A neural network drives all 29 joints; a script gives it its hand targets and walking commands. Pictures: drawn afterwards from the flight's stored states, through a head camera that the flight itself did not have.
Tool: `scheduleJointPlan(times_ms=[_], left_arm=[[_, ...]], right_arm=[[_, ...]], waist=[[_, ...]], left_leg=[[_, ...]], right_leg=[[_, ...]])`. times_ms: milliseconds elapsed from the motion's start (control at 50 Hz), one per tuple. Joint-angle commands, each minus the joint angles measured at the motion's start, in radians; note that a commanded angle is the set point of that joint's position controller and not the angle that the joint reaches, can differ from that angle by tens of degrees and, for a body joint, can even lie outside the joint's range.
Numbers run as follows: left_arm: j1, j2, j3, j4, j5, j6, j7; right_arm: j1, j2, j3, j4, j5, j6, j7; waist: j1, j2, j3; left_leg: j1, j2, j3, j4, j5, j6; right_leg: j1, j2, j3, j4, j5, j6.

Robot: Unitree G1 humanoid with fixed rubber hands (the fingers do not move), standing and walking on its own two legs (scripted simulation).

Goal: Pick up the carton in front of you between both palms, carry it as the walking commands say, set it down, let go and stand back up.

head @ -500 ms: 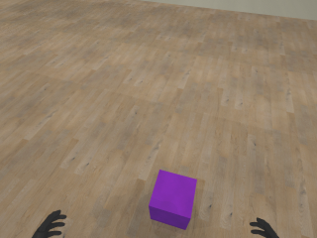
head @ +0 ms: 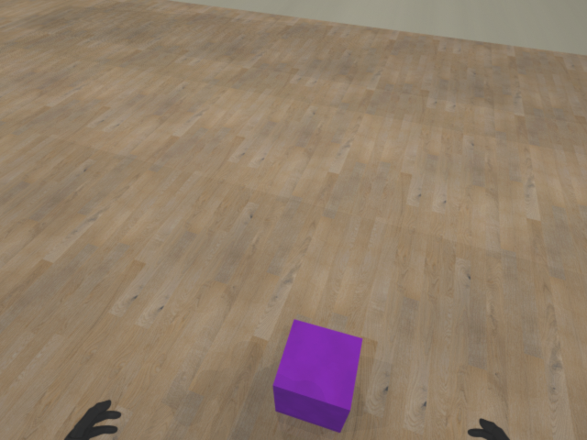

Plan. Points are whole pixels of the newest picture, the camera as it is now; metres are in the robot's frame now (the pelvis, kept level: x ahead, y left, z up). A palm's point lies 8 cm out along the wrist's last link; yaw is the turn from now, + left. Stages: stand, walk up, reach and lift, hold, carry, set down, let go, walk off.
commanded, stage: stand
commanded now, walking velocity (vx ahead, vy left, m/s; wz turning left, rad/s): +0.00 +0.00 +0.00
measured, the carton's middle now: (317, 376) +0.43 -0.06 -0.65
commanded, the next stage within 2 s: none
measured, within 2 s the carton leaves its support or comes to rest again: neither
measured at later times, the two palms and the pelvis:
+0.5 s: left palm out of the picture +0.07 +0.31 -0.09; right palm out of the picture +0.08 -0.30 -0.10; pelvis -0.02 +0.00 +0.00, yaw +0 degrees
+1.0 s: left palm out of the picture +0.07 +0.31 -0.09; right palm out of the picture +0.07 -0.30 -0.10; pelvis -0.02 +0.00 +0.01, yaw +0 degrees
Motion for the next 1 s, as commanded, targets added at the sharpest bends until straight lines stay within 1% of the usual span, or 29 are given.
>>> scheduleJointPlan(times_ms=[0,200,400,980], left_arm=[[-0.036,0.166,0.034,-0.038,-0.001,-0.013,0.002],[-0.046,0.181,0.026,0.017,-0.005,-0.016,-0.001],[-0.054,0.193,0.019,0.064,-0.007,-0.019,-0.004],[-0.083,0.215,0.005,0.139,-0.015,-0.021,-0.005]], right_arm=[[-0.030,-0.149,-0.032,-0.039,0.001,-0.014,-0.002],[-0.038,-0.162,-0.029,0.015,0.003,-0.018,0.002],[-0.044,-0.172,-0.025,0.059,0.007,-0.020,0.006],[-0.063,-0.191,-0.018,0.129,0.014,-0.019,0.010]], waist=[[0.002,-0.023,-0.032],[0.003,-0.023,-0.013],[0.003,-0.024,-0.007],[0.001,-0.027,-0.010]], left_leg=[[-0.037,0.087,-0.061,-0.062,0.266,0.026],[-0.039,0.093,-0.069,-0.101,0.214,0.029],[-0.039,0.097,-0.074,-0.122,0.186,0.032],[-0.025,0.109,-0.073,-0.149,0.197,0.034]], right_leg=[[0.044,-0.113,0.102,-0.071,0.250,-0.008],[0.042,-0.119,0.111,-0.106,0.194,-0.009],[0.043,-0.125,0.119,-0.127,0.169,-0.010],[0.062,-0.137,0.126,-0.149,0.196,-0.011]])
